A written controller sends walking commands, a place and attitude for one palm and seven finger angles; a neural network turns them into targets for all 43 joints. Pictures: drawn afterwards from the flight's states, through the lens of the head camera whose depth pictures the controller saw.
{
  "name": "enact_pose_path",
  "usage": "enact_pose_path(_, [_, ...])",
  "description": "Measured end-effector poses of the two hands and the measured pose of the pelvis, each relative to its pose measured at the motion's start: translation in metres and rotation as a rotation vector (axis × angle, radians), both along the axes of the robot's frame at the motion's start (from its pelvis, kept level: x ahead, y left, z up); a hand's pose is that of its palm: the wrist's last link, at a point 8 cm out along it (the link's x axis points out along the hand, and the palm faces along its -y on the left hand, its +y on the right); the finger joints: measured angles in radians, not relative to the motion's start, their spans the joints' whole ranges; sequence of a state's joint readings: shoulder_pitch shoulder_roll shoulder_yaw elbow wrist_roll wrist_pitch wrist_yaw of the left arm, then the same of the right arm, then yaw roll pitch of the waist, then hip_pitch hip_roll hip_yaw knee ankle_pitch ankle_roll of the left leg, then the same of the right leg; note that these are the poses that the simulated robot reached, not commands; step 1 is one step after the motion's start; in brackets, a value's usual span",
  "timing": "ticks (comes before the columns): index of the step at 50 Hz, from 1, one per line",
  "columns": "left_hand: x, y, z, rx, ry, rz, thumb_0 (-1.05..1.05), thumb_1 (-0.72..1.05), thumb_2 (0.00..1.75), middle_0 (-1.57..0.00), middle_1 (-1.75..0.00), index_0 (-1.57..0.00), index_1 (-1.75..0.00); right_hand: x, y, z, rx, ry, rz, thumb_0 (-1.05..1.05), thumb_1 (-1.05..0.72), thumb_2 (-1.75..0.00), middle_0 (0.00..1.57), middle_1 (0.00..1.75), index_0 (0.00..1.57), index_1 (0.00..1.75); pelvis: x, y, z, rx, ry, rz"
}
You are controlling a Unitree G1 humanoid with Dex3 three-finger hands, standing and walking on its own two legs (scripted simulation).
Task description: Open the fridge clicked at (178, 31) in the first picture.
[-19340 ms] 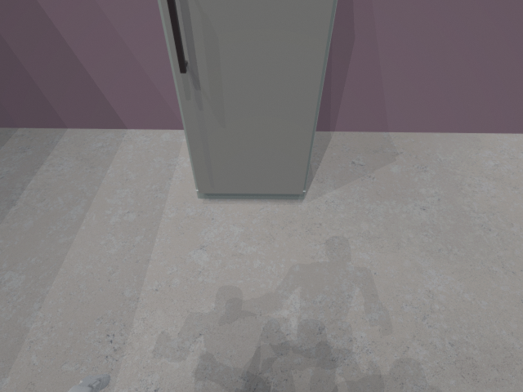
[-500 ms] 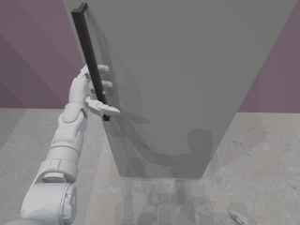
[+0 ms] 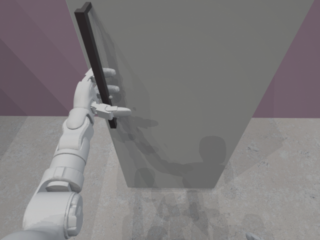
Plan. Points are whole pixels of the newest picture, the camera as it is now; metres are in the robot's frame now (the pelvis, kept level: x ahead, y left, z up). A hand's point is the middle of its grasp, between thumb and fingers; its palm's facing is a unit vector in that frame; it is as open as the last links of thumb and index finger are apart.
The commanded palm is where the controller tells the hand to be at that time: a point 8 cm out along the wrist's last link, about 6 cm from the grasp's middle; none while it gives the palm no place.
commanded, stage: grip the handle and tug to test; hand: left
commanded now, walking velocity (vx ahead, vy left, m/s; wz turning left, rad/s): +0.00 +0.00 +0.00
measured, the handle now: (103, 78) +0.48 +0.16 +0.16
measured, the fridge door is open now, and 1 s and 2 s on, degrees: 0 0 11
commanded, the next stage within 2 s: pull the door a little, standing still in 1.20 s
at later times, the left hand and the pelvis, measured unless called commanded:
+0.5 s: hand (109, 97) +0.43 +0.14 +0.14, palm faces +0.02 -1.00 -0.01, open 5.4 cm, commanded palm +0.41 +0.18 +0.14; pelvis +0.00 +0.00 +0.00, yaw +1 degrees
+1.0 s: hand (111, 96) +0.43 +0.14 +0.14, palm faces +0.01 -1.00 -0.01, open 5.2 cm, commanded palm +0.39 +0.18 +0.14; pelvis +0.00 +0.00 +0.00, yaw +0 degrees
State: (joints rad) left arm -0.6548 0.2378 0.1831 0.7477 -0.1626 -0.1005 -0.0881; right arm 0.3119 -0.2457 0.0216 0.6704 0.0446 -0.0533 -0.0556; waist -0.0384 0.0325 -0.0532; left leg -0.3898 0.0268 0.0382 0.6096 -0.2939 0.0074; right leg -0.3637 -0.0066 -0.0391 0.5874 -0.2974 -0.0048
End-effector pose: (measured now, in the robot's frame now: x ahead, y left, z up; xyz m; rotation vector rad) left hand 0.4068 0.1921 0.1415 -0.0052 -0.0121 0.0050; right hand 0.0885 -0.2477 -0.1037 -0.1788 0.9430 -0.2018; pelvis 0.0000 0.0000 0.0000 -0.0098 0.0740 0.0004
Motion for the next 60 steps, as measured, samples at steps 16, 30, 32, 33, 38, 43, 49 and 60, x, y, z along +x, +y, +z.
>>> enact_pose_path(16, [-0.002,0.002,0.002,0.012,-0.004,0.013,0.0,0.37,0.67,-0.38,-1.32,-0.36,-1.32,0.011,-0.002,0.002,-0.007,-0.015,0.027,0.01,-0.9,-0.9,0.2,0.3,0.2,0.3,0.0,-0.002,0.0,-0.001,0.0,0.014])
enact_pose_path(30, [0.001,0.003,0.001,0.011,-0.001,0.004,0.01,0.76,0.83,-0.43,-1.39,-0.41,-1.39,0.018,0.001,0.001,-0.001,-0.019,0.042,0.01,-0.9,-0.9,0.2,0.3,0.2,0.3,0.001,-0.003,-0.001,-0.002,0.005,0.021])
enact_pose_path(32, [0.002,0.003,0.001,0.009,-0.002,0.003,0.01,0.75,0.84,-0.43,-1.4,-0.42,-1.39,0.017,0.001,0.0,-0.002,-0.015,0.043,0.01,-0.9,-0.9,0.2,0.3,0.2,0.3,0.001,-0.003,-0.001,-0.002,0.006,0.023])
enact_pose_path(33, [0.002,0.003,0.001,0.008,-0.001,0.002,0.01,0.75,0.84,-0.43,-1.4,-0.42,-1.39,0.017,0.001,0.0,-0.002,-0.012,0.044,0.01,-0.9,-0.9,0.2,0.3,0.2,0.3,0.001,-0.003,-0.001,-0.002,0.007,0.023])
enact_pose_path(38, [0.004,0.002,0.0,0.01,0.003,-0.001,0.01,0.76,0.85,-0.44,-1.4,-0.42,-1.39,0.013,0.0,-0.001,-0.004,-0.001,0.043,0.01,-0.9,-0.9,0.2,0.3,0.2,0.3,-0.001,-0.003,-0.002,-0.002,0.011,0.024])
enact_pose_path(43, [0.005,0.001,0.0,0.01,0.003,0.002,0.01,0.77,0.85,-0.44,-1.4,-0.42,-1.4,0.008,-0.001,-0.002,-0.003,0.006,0.034,0.01,-0.9,-0.9,0.2,0.3,0.2,0.3,-0.001,-0.003,-0.002,-0.002,0.015,0.02])
enact_pose_path(49, [0.004,0.0,-0.001,0.012,0.0,0.009,0.01,0.78,0.84,-0.42,-1.4,-0.39,-1.4,0.005,-0.002,-0.001,0.007,-0.002,0.013,0.01,-0.9,-0.9,0.2,0.3,0.2,0.3,0.002,-0.002,-0.001,0.0,0.014,0.006])
enact_pose_path(60, [0.001,0.0,-0.001,-0.001,-0.016,0.004,0.01,0.8,0.81,-0.35,-1.4,-0.34,-1.4,0.026,-0.002,0.007,0.018,-0.052,-0.013,0.01,-0.9,-0.9,0.2,0.3,0.2,0.3,0.022,0.0,0.002,0.003,0.006,-0.023])
